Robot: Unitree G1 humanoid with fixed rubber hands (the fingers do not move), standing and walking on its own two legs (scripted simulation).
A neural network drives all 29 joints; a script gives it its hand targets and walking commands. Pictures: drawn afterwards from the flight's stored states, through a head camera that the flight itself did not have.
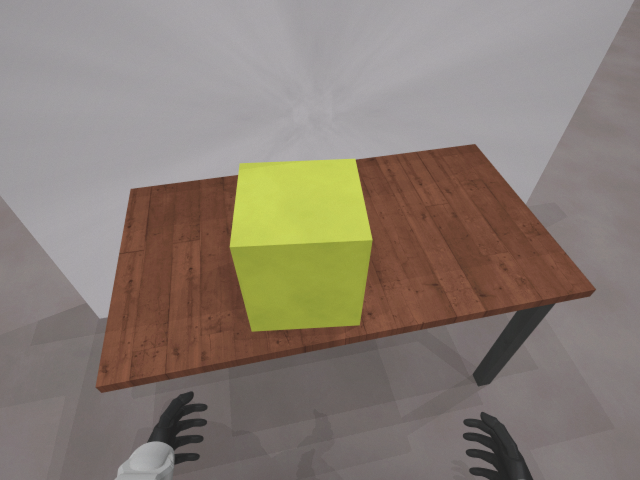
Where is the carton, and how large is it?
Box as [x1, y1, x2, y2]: [230, 159, 372, 331]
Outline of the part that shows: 355,159 240,163 230,240 230,250 252,331 359,324 372,240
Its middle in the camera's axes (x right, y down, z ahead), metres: -0.03 +0.02 +0.73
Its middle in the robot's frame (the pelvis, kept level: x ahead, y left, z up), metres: +0.51 +0.05 -0.08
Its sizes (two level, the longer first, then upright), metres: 0.210 0.200 0.250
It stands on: a table, 0.56 m high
